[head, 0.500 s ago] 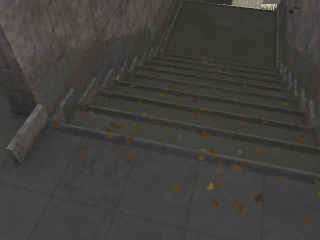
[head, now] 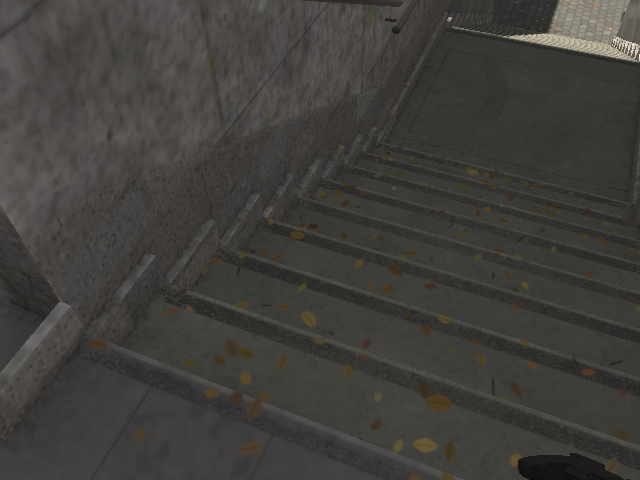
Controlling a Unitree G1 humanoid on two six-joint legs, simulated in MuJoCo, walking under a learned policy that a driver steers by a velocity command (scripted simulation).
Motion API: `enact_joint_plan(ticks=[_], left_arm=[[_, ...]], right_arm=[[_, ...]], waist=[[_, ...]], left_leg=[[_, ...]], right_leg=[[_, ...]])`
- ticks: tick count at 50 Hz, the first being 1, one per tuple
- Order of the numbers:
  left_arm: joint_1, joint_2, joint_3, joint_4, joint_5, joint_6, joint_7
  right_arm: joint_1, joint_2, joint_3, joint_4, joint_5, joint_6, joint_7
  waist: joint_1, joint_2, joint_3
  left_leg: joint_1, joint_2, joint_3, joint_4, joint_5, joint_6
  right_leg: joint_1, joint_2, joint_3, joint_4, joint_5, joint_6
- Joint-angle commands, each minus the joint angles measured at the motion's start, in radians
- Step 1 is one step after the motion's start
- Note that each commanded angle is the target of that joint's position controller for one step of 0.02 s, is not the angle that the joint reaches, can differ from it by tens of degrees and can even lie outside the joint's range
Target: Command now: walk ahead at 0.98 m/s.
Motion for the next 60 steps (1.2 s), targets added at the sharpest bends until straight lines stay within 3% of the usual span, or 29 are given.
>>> enact_joint_plan(ticks=[1, 5, 8, 9, 10, 13, 20, 23, 28, 29, 31, 32, 33, 35, 36, 37, 38, 40, 42, 44, 48, 51, 52, 53, 54, 55, 56, 58, 60], left_arm=[[0.041, 0.133, 0.013, -0.023, -0.004, -0.017, 0.017], [0.019, 0.214, 0.021, 0.014, 0.020, 0.002, 0.047], [-0.160, 0.275, 0.048, -0.013, 0.037, 0.034, 0.059], [-0.196, 0.116, 0.013, -0.052, 0.053, 0.009, 0.043], [-0.094, 0.098, 0.012, -0.100, -0.024, -0.010, 0.034], [-0.267, 0.152, 0.015, -0.121, 0.015, -0.006, 0.024], [-0.370, 0.093, -0.011, -0.174, 0.054, 0.061, -0.030], [-0.483, 0.125, 0.007, -0.208, 0.049, 0.026, -0.051], [-0.580, 0.129, 0.007, -0.232, 0.053, 0.036, -0.028], [-0.413, 0.155, 0.025, -0.185, 0.046, 0.032, -0.009], [0.124, 0.216, 0.063, -0.032, 0.046, 0.032, 0.019], [0.193, 0.288, 0.074, 0.020, 0.071, 0.032, 0.015], [0.158, 0.288, 0.062, -0.022, 0.063, 0.030, -0.003], [0.039, 0.199, 0.055, -0.036, 0.038, 0.035, 0.000], [-0.014, 0.248, 0.071, -0.015, 0.025, 0.040, 0.014], [0.035, 0.171, 0.040, 0.024, 0.018, 0.020, 0.004], [-0.027, 0.169, 0.041, 0.044, 0.020, 0.002, 0.000], [-0.271, 0.137, 0.014, -0.030, 0.019, -0.020, 0.015], [-0.260, 0.198, 0.035, 0.020, -0.006, -0.041, 0.030], [-0.233, 0.137, 0.016, 0.036, -0.041, -0.070, 0.029], [-0.018, 0.145, 0.014, 0.111, 0.037, -0.004, 0.041], [-0.144, 0.242, 0.040, 0.135, 0.044, 0.021, 0.055], [-0.248, 0.201, 0.046, 0.111, 0.019, 0.022, 0.059], [-0.079, 0.126, 0.027, 0.044, -0.017, 0.011, 0.064], [-0.090, 0.159, 0.024, 0.057, -0.001, 0.006, 0.062], [-0.132, 0.162, 0.028, 0.030, 0.035, 0.021, 0.055], [-0.228, 0.225, 0.055, 0.040, 0.075, 0.024, 0.046], [-0.319, 0.186, 0.060, 0.000, 0.087, 0.082, 0.026], [-0.250, 0.110, 0.041, 0.017, 0.061, 0.096, 0.012]], right_arm=[[-0.161, -0.026, 0.011, -0.085, 0.014, -0.017, 0.006], [-0.042, -0.106, -0.011, -0.048, 0.019, -0.015, -0.024], [0.539, -0.234, -0.081, 0.117, 0.011, -0.005, -0.074], [0.601, -0.257, -0.083, 0.141, -0.003, -0.002, -0.081], [0.475, -0.217, -0.079, 0.124, -0.017, -0.006, -0.072], [0.356, -0.072, -0.065, 0.145, -0.008, -0.035, -0.051], [0.368, -0.180, -0.074, 0.196, 0.038, -0.101, -0.049], [0.399, -0.100, -0.040, 0.222, 0.065, -0.109, -0.065], [0.519, -0.114, -0.026, 0.257, 0.000, -0.053, -0.115], [0.486, -0.150, -0.025, 0.255, -0.021, -0.039, -0.117], [0.331, -0.256, -0.065, 0.239, 0.025, -0.032, -0.125], [0.345, -0.125, -0.055, 0.233, 0.035, -0.035, -0.117], [0.435, -0.058, -0.032, 0.154, 0.106, -0.059, -0.135], [0.372, -0.096, -0.035, 0.167, 0.046, -0.054, -0.119], [0.347, -0.098, -0.034, 0.160, 0.003, -0.035, -0.110], [0.368, -0.077, -0.039, 0.192, -0.048, -0.007, -0.097], [0.285, -0.013, -0.025, 0.145, -0.042, 0.019, -0.088], [0.098, -0.050, -0.032, 0.080, -0.011, 0.016, -0.050], [0.316, -0.059, -0.051, 0.220, -0.023, 0.010, -0.020], [0.156, -0.071, -0.042, 0.195, -0.011, -0.007, -0.005], [-0.072, -0.089, -0.031, 0.115, 0.018, 0.011, -0.037], [0.695, -0.184, -0.102, 0.319, -0.004, 0.017, -0.079], [0.767, -0.235, -0.118, 0.349, -0.032, 0.005, -0.061], [0.694, -0.253, -0.104, 0.334, -0.025, -0.016, -0.040], [0.632, -0.201, -0.102, 0.310, -0.004, -0.026, -0.032], [0.575, -0.259, -0.135, 0.323, -0.007, -0.034, -0.043], [0.443, -0.168, -0.111, 0.297, -0.007, -0.050, -0.052], [0.347, -0.143, -0.093, 0.290, 0.011, -0.093, -0.051], [0.297, -0.138, -0.094, 0.272, -0.007, -0.118, -0.050]], waist=[[-0.017, -0.054, 0.126], [-0.108, -0.147, 0.006], [-0.396, -0.109, -0.211], [-0.325, 0.118, -0.238], [-0.195, 0.233, -0.265], [-0.117, -0.117, 0.036], [-0.033, 0.006, 0.075], [-0.072, -0.040, 0.064], [-0.192, -0.036, 0.130], [-0.116, -0.027, 0.042], [0.215, -0.091, -0.154], [0.173, -0.343, -0.101], [0.050, -0.381, -0.280], [0.010, -0.036, -0.183], [-0.027, -0.042, -0.101], [-0.066, 0.020, 0.042], [-0.100, -0.094, 0.096], [-0.183, 0.023, 0.228], [-0.230, -0.093, 0.075], [-0.164, 0.024, 0.144], [0.034, -0.108, 0.216], [-0.343, -0.023, -0.122], [-0.413, 0.148, -0.037], [-0.206, 0.212, -0.154], [-0.209, 0.032, -0.114], [-0.154, 0.073, -0.029], [-0.116, -0.127, 0.066], [-0.040, -0.073, 0.201], [0.006, -0.014, 0.114]], left_leg=[[0.149, -0.070, 0.086, -0.199, 0.080, 0.028], [0.377, -0.189, 0.099, -0.268, -0.073, 0.076], [0.979, -0.075, -0.059, -0.329, -0.287, 0.174], [1.152, 0.141, -0.334, -0.246, -0.351, 0.190], [1.289, 0.293, -0.842, -0.439, -0.390, 0.348], [0.847, 0.190, -0.527, -0.605, -0.322, 0.262], [0.392, 0.013, -0.127, -0.645, 0.114, 0.152], [0.485, -0.059, -0.074, -0.500, -0.126, 0.067], [0.730, -0.026, -0.118, -0.187, -0.055, 0.072], [0.718, -0.019, -0.113, 0.024, 0.124, 0.080], [0.554, -0.073, -0.050, 0.777, 0.306, 0.054], [0.014, -0.248, -0.034, 1.335, -0.816, 0.017], [-0.244, -0.207, -0.220, 1.362, -0.879, 0.043], [-0.292, -0.107, -0.168, 1.110, -0.639, 0.059], [-0.264, -0.097, -0.140, 1.059, -0.611, 0.038], [-0.265, -0.059, -0.208, 0.984, -0.603, 0.057], [-0.300, -0.030, -0.261, 0.868, -0.520, 0.022], [0.170, -0.001, -0.164, 0.100, -0.053, -0.040], [0.589, -0.035, -0.067, 0.142, 0.420, -0.017], [0.516, -0.017, -0.033, -0.152, 0.674, 0.015], [0.366, -0.037, 0.046, -0.373, 0.274, 0.016], [1.059, -0.088, 0.070, -0.307, 0.284, 0.080], [1.158, 0.051, -0.135, -0.463, 0.291, 0.195], [1.458, 0.229, -0.329, -0.142, 0.587, 0.196], [1.357, 0.275, -0.400, -0.248, 0.475, 0.223], [1.225, 0.336, -0.537, -0.358, -0.092, 0.328], [0.951, 0.276, -0.535, -0.433, -0.374, 0.274], [0.422, 0.266, -0.460, -0.434, -0.282, 0.258], [0.197, 0.125, -0.225, -0.367, -0.378, 0.172]], right_leg=[[-0.100, -0.243, 0.082, -0.135, 0.828, 0.042], [0.100, -0.310, 0.048, 0.105, 1.460, 0.069], [-0.181, -0.269, 0.011, 0.908, 1.179, 0.061], [-0.498, -0.097, 0.034, 1.246, -0.011, 0.015], [-0.856, -0.008, 0.192, 1.425, -0.170, 0.033], [-0.834, -0.169, 0.164, 1.206, 0.016, 0.015], [-0.378, -0.178, -0.035, 0.699, 0.425, 0.079], [-0.396, -0.211, 0.033, 0.371, 0.972, 0.019], [-0.489, -0.191, 0.001, 0.170, 0.790, 0.056], [-0.325, -0.155, -0.055, 0.248, 0.792, 0.044], [0.154, -0.189, -0.073, 0.141, 0.801, 0.001], [0.453, -0.351, 0.075, 0.383, 1.090, -0.074], [0.705, -0.532, 0.289, 0.650, 1.547, -0.100], [0.393, -0.523, 0.323, 0.403, 0.962, -0.121], [0.148, -0.556, 0.446, 0.315, 0.645, -0.195], [-0.031, -0.510, 0.414, 0.412, 0.744, -0.166], [-0.218, -0.583, 0.489, 0.399, 0.629, -0.197], [-0.802, -0.341, 0.232, 0.154, 0.124, -0.071], [-0.856, -0.268, 0.155, 0.248, 0.150, -0.043], [-0.736, -0.204, 0.082, 0.325, 0.029, -0.028], [-0.303, -0.239, 0.108, 0.496, 0.366, -0.032], [-0.400, -0.217, 0.024, 1.348, 0.826, 0.013], [-0.704, -0.023, 0.013, 1.906, -0.093, 0.041], [-1.031, -0.043, 0.203, 1.769, -0.403, 0.042], [-1.085, -0.102, 0.205, 1.551, -0.299, 0.043], [-1.166, -0.156, 0.191, 1.467, -0.257, 0.053], [-1.052, -0.203, 0.256, 1.230, -0.095, 0.067], [-0.748, -0.242, 0.234, 0.895, -0.014, 0.137], [-0.469, -0.172, 0.077, 0.799, 0.450, 0.112]])
Keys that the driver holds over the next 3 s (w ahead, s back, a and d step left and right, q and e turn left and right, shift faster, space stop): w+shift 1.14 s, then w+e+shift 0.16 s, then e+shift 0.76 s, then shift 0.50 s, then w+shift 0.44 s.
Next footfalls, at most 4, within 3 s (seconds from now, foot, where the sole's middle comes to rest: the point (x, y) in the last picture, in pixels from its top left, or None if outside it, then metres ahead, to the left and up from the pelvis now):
0.16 left None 0.33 0.05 -0.77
0.62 right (424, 413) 0.72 -0.14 -0.92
1.02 left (359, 311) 1.11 0.03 -1.07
1.36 right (408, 286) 1.32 -0.13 -1.23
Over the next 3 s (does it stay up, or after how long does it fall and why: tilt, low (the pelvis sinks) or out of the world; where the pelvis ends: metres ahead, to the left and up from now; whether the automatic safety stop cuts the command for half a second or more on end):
stays up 1.64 -0.19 -0.62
